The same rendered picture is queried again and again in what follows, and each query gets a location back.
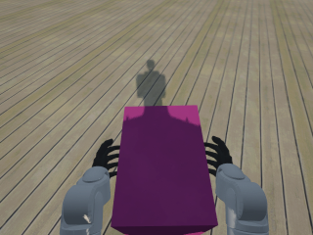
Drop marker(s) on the robot right forearm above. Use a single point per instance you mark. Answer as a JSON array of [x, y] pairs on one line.
[[246, 207]]

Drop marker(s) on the right robot hand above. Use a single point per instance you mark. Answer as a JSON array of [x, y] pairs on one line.
[[222, 154]]

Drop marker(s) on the left robot hand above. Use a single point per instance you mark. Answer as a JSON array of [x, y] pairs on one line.
[[103, 157]]

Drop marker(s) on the robot left forearm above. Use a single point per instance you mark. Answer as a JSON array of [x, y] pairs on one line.
[[83, 205]]

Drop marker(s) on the carton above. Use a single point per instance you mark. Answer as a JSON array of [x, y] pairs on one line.
[[162, 182]]

